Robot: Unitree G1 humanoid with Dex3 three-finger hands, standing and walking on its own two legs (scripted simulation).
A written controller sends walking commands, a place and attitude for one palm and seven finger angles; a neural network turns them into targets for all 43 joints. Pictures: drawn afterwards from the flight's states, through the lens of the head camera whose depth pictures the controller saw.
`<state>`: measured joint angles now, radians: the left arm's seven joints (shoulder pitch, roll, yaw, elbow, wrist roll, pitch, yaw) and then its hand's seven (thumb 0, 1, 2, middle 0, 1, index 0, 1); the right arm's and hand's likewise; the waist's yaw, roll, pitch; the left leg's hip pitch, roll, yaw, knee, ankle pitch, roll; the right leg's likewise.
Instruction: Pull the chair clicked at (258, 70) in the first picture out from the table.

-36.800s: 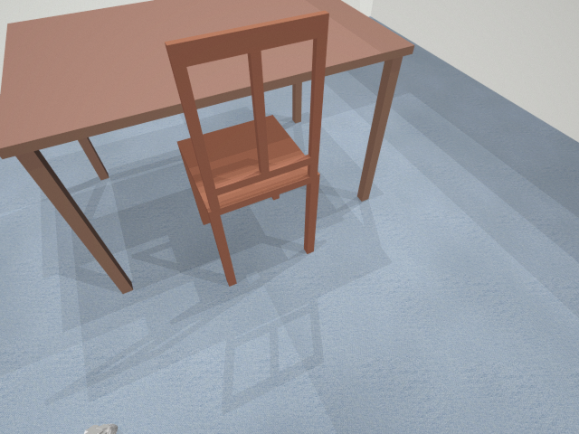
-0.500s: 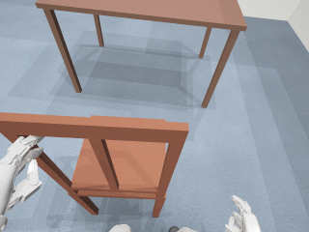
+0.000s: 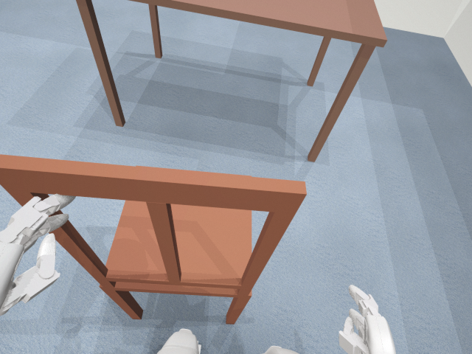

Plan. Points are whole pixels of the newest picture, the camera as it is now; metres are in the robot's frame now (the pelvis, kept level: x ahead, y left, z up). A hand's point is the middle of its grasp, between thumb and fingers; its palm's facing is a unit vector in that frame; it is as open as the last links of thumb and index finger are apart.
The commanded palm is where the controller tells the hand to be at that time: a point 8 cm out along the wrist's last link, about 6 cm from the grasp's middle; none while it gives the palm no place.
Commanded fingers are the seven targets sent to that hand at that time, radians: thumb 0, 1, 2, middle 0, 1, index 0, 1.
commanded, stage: step back with the hand held close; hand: left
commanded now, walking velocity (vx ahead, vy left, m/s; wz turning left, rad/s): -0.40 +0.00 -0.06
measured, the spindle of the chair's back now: (168, 248) +0.29 +0.15 -0.04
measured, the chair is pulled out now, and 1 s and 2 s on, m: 0.77 0.79 0.79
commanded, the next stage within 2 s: stop stepping back and stand still in 0.38 s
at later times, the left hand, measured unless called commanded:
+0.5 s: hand (0, 322) +0.12 +0.22 +0.20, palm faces +0.22 -0.78 -0.59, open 6.9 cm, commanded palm +0.06 +0.27 +0.19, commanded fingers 0.00 0.90 0.90 -0.20 -0.30 -0.20 -0.30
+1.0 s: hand out of the picture +0.01 +0.23 +0.20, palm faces +0.35 -0.80 -0.48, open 7.4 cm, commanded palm -0.04 +0.27 +0.19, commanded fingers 0.00 0.90 0.90 -0.20 -0.30 -0.20 -0.30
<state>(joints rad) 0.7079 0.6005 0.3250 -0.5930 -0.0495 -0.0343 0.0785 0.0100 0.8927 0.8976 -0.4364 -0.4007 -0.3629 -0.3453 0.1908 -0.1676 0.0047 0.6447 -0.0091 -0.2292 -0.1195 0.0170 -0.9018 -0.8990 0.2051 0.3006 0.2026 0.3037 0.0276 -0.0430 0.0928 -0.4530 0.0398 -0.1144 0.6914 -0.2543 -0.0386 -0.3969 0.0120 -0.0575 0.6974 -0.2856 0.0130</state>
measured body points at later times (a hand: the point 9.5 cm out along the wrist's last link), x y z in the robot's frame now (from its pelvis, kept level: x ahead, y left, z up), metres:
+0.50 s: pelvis -0.10 -0.01 +0.02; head -0.04 +0.03 +0.46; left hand +0.10 +0.26 +0.23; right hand +0.07 -0.24 -0.05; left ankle -0.01 +0.11 -0.72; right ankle -0.13 -0.16 -0.69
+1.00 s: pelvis -0.20 -0.02 +0.01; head -0.22 +0.00 +0.46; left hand -0.01 +0.27 +0.22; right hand -0.11 -0.28 -0.07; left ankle -0.12 +0.08 -0.72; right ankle -0.20 -0.16 -0.72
